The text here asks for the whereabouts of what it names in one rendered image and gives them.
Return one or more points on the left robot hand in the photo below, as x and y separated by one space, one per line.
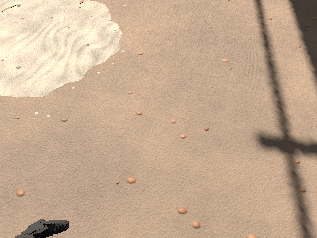
44 228

